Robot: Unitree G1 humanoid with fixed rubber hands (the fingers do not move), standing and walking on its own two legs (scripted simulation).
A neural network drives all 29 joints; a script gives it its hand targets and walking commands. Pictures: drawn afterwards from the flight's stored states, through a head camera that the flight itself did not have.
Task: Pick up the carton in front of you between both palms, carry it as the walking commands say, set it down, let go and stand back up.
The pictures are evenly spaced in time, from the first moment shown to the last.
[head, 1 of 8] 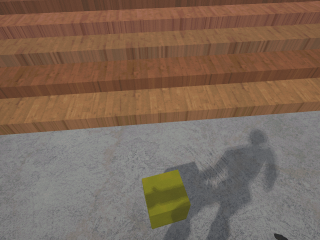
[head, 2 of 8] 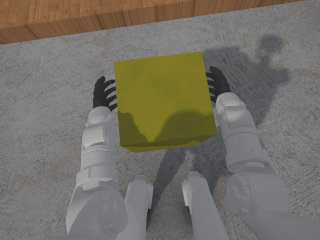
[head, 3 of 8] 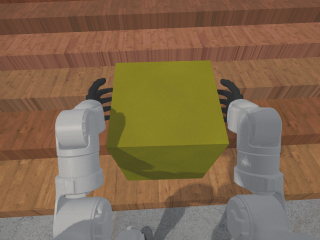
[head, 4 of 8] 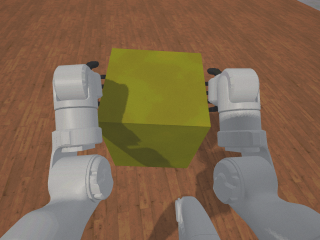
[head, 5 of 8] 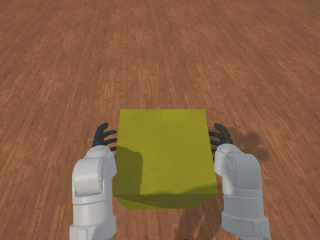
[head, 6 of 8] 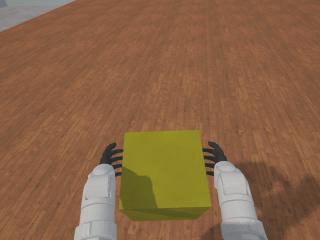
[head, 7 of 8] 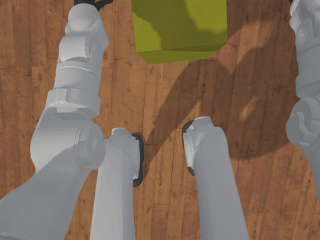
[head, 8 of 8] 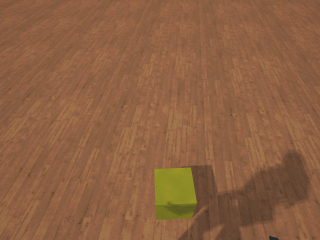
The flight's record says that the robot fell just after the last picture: no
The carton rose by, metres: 1.59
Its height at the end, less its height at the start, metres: +0.85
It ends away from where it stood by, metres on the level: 6.07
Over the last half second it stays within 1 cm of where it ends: yes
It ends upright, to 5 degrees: yes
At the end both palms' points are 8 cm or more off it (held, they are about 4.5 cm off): yes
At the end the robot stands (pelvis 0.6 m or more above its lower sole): yes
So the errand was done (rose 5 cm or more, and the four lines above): yes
